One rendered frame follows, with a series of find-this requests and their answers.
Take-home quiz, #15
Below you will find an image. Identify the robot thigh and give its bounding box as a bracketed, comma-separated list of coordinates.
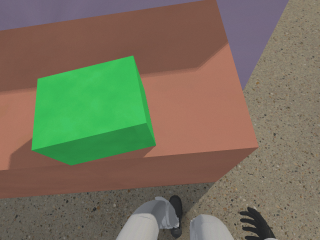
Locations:
[189, 214, 234, 240]
[116, 200, 173, 240]

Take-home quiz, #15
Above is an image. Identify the right robot hand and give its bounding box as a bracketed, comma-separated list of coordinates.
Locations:
[239, 207, 276, 240]

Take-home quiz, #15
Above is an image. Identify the pedestal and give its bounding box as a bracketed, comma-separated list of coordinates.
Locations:
[0, 0, 259, 199]

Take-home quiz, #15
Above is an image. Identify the robot left thigh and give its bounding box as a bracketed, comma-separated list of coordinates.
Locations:
[116, 200, 173, 240]

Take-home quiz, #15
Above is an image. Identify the robot right thigh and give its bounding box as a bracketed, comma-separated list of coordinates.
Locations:
[189, 214, 234, 240]

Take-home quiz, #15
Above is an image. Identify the carton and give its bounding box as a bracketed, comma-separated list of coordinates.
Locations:
[31, 55, 156, 166]

